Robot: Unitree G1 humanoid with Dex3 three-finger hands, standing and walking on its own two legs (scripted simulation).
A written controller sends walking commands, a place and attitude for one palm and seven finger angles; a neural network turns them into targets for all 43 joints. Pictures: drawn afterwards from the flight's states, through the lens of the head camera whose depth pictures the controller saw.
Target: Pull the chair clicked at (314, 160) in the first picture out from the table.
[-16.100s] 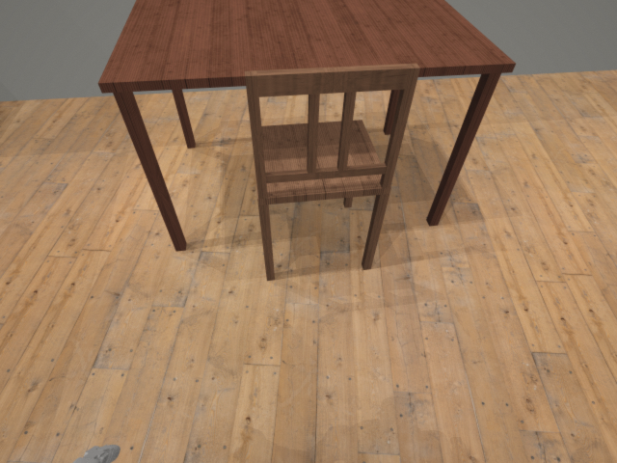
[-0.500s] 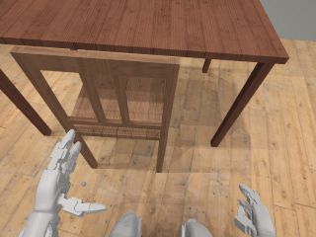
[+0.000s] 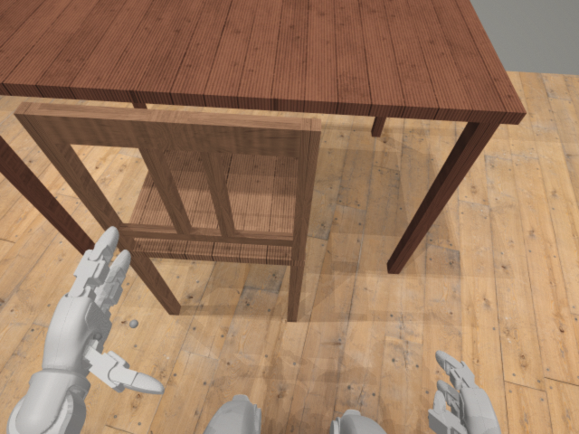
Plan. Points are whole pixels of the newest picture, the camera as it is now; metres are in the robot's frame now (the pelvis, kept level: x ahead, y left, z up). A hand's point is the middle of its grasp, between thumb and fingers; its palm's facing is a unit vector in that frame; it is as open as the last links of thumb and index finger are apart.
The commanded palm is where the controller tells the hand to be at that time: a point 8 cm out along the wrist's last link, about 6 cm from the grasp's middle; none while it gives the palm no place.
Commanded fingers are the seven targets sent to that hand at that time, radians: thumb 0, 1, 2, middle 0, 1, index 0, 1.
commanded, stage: raise the hand toward the chair's back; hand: left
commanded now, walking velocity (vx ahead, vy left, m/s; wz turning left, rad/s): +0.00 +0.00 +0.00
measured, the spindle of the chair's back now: (169, 193) +0.50 +0.24 -0.04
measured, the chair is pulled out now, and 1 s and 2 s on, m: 0.00 0.00 0.00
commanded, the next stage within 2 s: aim the fingers beside a spindle in 0.42 s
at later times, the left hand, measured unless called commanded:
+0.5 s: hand (142, 328) +0.24 +0.19 +0.04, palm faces +0.01 -1.00 -0.06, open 17.0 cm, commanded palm +0.22 +0.25 +0.04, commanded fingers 0.00 -0.50 0.30 -0.06 -0.08 -0.06 -0.08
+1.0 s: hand (166, 300) +0.28 +0.18 +0.02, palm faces -0.01 -1.00 -0.04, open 17.0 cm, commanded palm +0.27 +0.23 +0.02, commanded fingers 0.00 -0.50 0.30 -0.06 -0.08 -0.06 -0.08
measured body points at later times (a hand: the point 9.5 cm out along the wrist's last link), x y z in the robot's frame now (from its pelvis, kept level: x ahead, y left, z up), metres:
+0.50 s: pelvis +0.00 -0.01 +0.00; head +0.07 -0.01 +0.45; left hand +0.23 +0.25 +0.04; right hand +0.17 -0.25 -0.08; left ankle +0.02 +0.10 -0.66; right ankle +0.00 -0.11 -0.66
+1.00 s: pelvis -0.01 -0.01 -0.01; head +0.08 +0.00 +0.43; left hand +0.28 +0.23 +0.02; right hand +0.15 -0.25 -0.10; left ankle +0.02 +0.10 -0.66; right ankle +0.00 -0.11 -0.66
